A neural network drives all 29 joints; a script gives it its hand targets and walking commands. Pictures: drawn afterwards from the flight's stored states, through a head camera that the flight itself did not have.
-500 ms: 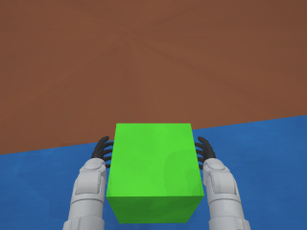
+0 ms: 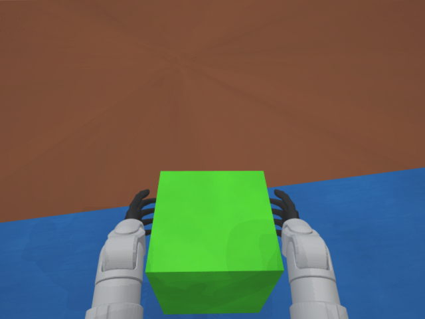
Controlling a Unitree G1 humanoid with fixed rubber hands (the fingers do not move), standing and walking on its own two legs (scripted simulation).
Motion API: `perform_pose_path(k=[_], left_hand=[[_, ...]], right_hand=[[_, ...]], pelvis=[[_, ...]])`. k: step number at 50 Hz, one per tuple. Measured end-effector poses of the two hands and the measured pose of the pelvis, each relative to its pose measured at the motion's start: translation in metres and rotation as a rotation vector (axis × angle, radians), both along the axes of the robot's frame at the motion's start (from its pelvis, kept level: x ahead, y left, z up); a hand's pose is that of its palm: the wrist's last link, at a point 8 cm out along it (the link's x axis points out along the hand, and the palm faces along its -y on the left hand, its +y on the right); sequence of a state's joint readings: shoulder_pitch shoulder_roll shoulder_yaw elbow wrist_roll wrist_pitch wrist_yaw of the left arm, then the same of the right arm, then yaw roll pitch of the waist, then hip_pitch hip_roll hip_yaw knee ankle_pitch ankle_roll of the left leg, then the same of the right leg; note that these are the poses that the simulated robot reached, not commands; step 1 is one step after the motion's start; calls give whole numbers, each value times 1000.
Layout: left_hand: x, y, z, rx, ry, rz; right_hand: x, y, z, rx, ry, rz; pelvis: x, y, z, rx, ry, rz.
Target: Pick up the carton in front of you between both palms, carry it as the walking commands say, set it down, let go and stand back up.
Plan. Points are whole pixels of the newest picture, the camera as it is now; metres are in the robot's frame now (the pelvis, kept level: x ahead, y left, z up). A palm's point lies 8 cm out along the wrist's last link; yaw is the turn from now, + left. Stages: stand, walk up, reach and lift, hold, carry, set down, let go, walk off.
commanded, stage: hold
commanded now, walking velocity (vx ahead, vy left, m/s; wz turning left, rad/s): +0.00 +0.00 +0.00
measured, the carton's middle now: (212, 245) +0.29 +0.00 -0.03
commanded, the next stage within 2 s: carry in 0.32 s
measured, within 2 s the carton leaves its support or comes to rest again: neither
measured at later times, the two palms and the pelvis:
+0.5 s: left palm (129, 212) +0.31 +0.16 +0.06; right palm (281, 208) +0.31 -0.14 +0.07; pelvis +0.02 +0.01 -0.01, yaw +2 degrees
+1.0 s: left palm (129, 141) +0.50 +0.20 +0.09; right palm (250, 135) +0.52 -0.10 +0.09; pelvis +0.24 +0.03 -0.01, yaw +3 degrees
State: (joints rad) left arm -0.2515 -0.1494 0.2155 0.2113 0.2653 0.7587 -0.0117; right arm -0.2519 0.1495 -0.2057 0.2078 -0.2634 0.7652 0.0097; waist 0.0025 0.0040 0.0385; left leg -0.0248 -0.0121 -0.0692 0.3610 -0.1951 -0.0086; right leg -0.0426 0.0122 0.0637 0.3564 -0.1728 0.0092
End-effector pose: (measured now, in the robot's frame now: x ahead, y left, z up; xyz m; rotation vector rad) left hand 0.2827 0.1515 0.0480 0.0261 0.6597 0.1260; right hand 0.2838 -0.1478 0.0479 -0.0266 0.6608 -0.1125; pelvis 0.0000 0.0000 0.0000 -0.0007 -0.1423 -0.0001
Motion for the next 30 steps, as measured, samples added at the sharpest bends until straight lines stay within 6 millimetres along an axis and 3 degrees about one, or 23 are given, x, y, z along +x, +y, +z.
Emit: perform_pose_path(k=[17,24,30], left_hand=[[3,0,2,-12,-10,12],[20,9,12,-27,-50,31],[50,27,25,-26,-27,33]], right_hand=[[4,0,2,13,-9,-8],[25,9,15,8,-50,1],[54,27,27,23,-27,-10]], pelvis=[[-5,-1,-3,-2,30,8],[14,5,-8,-4,135,40],[49,17,-8,-6,191,2]])
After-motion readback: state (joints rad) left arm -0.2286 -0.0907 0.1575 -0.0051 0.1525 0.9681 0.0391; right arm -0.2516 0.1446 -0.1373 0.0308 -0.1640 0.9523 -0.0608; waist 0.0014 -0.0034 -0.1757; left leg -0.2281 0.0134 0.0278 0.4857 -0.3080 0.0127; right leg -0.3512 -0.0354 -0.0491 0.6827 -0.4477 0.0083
